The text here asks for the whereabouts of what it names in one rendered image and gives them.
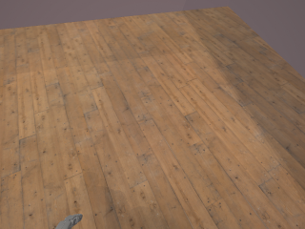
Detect left robot hand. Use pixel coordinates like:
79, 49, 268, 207
55, 214, 83, 229

